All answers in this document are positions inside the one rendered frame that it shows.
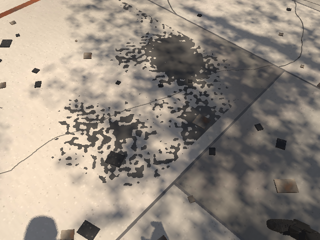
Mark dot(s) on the right robot hand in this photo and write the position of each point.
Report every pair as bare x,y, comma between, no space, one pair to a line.
294,228

